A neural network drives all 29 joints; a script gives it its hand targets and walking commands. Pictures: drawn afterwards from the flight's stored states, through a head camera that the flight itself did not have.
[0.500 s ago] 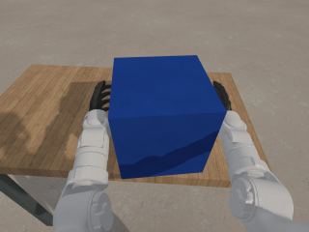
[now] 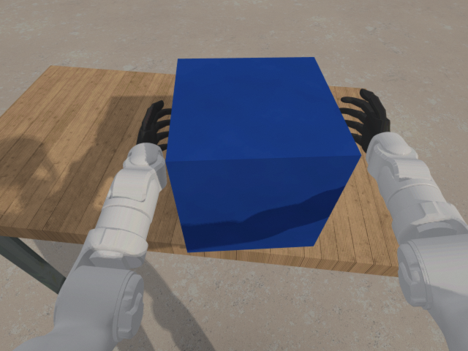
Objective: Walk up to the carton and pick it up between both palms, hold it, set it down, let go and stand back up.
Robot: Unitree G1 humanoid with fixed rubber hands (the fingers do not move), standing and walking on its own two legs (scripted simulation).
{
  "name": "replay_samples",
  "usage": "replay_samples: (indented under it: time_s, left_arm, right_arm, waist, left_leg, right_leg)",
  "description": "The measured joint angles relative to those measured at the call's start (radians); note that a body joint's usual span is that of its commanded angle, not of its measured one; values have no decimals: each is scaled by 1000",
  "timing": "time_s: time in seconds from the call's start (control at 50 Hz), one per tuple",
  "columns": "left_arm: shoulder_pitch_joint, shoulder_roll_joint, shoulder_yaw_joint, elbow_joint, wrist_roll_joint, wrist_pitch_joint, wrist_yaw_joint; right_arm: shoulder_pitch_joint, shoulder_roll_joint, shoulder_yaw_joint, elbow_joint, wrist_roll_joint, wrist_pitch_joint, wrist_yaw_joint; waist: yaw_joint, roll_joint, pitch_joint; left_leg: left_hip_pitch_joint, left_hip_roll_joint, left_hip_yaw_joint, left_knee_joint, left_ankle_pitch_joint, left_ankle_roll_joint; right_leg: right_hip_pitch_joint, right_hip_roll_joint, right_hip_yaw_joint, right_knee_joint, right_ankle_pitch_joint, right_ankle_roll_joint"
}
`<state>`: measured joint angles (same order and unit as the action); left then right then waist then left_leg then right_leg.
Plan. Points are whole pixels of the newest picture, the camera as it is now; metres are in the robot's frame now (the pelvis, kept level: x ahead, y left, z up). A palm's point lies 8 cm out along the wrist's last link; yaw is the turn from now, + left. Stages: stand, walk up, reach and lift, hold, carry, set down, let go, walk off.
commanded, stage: set down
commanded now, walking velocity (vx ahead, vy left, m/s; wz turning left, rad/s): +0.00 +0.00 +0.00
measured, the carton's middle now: (249, 157) +0.44 +0.00 +0.10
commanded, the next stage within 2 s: none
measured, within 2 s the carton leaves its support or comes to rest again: neither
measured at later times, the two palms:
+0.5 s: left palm (130, 119) +0.42 +0.18 +0.19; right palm (395, 115) +0.45 -0.22 +0.20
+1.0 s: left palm (112, 88) +0.42 +0.20 +0.24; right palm (422, 80) +0.45 -0.23 +0.25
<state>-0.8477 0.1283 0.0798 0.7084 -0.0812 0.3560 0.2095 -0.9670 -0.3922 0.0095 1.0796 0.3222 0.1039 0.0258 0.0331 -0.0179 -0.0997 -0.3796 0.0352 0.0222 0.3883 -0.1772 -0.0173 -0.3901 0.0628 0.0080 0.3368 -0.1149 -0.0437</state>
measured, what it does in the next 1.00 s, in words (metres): stands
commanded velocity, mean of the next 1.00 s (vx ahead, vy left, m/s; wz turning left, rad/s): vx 0.00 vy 0.00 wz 0.00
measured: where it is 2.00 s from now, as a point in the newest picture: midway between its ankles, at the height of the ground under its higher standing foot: outside the picture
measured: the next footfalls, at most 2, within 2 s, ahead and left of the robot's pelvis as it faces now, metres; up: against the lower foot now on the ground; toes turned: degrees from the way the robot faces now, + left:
none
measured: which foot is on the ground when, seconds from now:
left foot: down 0.00-1.00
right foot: down 0.00-1.00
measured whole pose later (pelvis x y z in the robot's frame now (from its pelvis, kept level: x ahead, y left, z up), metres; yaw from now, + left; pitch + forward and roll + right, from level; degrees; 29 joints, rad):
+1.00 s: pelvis +0.01 +0.00 +0.00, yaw +0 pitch +7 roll +0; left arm -0.96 0.28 0.10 0.37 -0.19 0.81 0.18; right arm -1.09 -0.61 0.11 0.90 0.54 0.42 0.09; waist 0.02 -0.01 -0.10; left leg -0.31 0.02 0.01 0.38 -0.19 -0.01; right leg -0.32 0.06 0.01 0.34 -0.13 -0.04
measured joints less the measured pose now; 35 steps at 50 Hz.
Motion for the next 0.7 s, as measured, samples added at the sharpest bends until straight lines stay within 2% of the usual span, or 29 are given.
replay_samples:
  time_s: [0.08,0.14,0.3,0.38,0.46,0.52,0.6,0.7]
  left_arm:
    - [-2,20,-6,5,-18,-3,-6]
    - [0,37,-3,-37,-38,24,-9]
    - [12,71,25,-172,-52,153,-44]
    - [-7,90,1,-182,-83,201,-33]
    - [-51,93,0,-171,-88,243,-26]
    - [-85,98,14,-127,-80,248,-31]
    - [-95,99,27,-128,-76,253,-37]
    - [-62,104,8,-229,-89,306,-20]
  right_arm:
    - [1,-20,20,4,25,5,15]
    - [13,-33,38,-47,49,23,19]
    - [19,-44,41,-136,69,103,11]
    - [0,-56,11,-141,58,144,19]
    - [-33,-83,39,-136,86,191,33]
    - [-65,-86,44,-106,89,204,30]
    - [-78,-88,38,-108,87,212,32]
    - [-68,-96,27,-147,105,232,43]
  waist:
    - [3,0,-16]
    - [7,4,-25]
    - [-3,14,-12]
    - [-8,17,-30]
    - [-1,15,-32]
    - [-4,14,-26]
    - [-8,10,-18]
    - [-16,16,-23]
  left_leg:
    - [-20,1,1,-4,7,-3]
    - [-33,3,1,0,8,-4]
    - [-10,-1,-10,1,9,-6]
    - [-18,-6,-16,11,7,-5]
    - [-10,-8,-12,13,4,-1]
    - [1,-10,-12,12,2,2]
    - [11,-12,-12,10,2,3]
    - [11,-14,-17,14,-5,4]
  right_leg:
    - [-25,1,1,6,2,-3]
    - [-38,3,3,9,5,-5]
    - [-15,1,-5,16,0,-6]
    - [-23,-4,-11,32,-9,-6]
    - [-19,-5,-6,38,-13,-4]
    - [-10,-7,-4,40,-15,-2]
    - [1,-9,-3,37,-16,1]
    - [10,-10,-7,26,-17,3]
